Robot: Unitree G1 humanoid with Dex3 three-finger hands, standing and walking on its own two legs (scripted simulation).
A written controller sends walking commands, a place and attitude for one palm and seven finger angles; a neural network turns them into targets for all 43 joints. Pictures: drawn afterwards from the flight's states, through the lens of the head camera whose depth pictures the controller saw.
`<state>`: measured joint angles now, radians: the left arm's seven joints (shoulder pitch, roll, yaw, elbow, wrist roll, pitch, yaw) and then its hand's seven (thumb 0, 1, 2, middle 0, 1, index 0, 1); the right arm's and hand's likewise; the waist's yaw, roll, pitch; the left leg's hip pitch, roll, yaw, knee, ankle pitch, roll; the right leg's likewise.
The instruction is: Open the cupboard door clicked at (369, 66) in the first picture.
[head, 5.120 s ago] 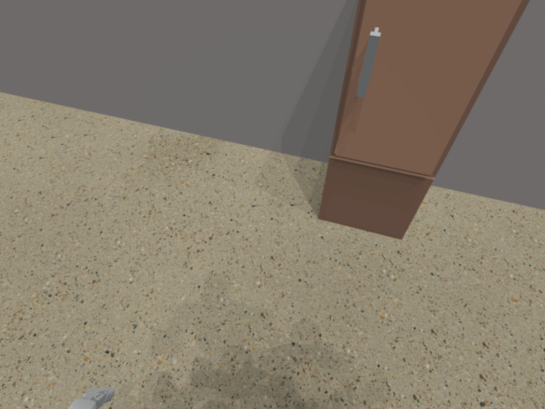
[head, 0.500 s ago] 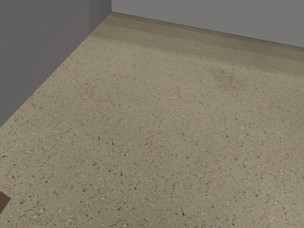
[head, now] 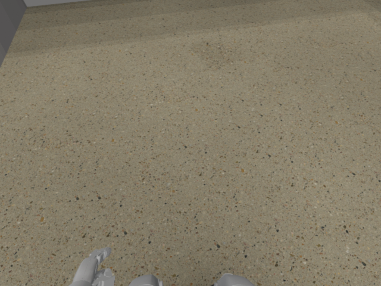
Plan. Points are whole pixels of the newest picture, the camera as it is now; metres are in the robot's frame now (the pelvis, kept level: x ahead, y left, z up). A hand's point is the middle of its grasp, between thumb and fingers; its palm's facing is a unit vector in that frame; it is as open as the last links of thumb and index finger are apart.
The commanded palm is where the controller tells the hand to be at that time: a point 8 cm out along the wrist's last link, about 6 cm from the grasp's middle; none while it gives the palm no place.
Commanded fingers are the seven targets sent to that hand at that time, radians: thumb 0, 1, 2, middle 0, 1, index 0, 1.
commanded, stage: turn to face it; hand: left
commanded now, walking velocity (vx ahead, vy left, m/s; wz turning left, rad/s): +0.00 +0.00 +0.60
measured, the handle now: out of the picture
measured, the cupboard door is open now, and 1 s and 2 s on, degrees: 0 0 0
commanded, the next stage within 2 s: none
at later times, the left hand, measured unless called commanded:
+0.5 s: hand out of the picture +0.06 +0.24 -0.16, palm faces +0.21 -0.96 -0.21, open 7.3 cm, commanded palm none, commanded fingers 0.00 0.90 0.90 -0.20 -0.30 -0.20 -0.30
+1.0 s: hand out of the picture +0.03 +0.17 -0.12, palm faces +0.45 -0.85 -0.28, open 7.3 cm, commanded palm none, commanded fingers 0.00 0.90 0.90 -0.20 -0.30 -0.20 -0.30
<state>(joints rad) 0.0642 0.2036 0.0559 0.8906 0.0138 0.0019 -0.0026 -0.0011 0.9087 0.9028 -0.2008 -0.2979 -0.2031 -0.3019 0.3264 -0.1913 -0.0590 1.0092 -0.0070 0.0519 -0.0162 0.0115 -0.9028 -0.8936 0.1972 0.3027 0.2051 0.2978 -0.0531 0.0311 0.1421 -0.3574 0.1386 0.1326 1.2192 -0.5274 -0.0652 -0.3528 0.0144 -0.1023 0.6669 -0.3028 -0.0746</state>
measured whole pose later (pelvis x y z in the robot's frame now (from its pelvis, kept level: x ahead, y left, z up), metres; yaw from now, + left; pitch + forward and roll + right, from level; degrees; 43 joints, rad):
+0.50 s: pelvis +0.04 +0.04 +0.02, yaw +11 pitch +2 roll -2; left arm 0.18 0.21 0.08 0.97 0.02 0.06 0.01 0.00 0.91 0.90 -0.20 -0.30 -0.20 -0.30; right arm 0.25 -0.16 -0.04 0.95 -0.03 0.02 0.00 0.01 -0.91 -0.89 0.20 0.30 0.21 0.30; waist -0.02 -0.02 0.08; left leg -0.34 0.01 0.05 0.54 -0.23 0.05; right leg -0.48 -0.06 -0.04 1.10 -0.43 0.05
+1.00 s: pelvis +0.03 -0.05 +0.02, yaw +29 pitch -1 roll +3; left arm 0.19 0.16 0.02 0.89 0.02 0.02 0.02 0.00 0.90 0.90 -0.20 -0.30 -0.21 -0.30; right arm 0.21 -0.29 -0.11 0.93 -0.03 0.08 0.03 0.01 -0.91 -0.89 0.19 0.30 0.20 0.30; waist -0.05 0.04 0.04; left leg -0.56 0.01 -0.01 1.19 -0.33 -0.08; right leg -0.18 -0.09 -0.14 0.49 -0.30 -0.03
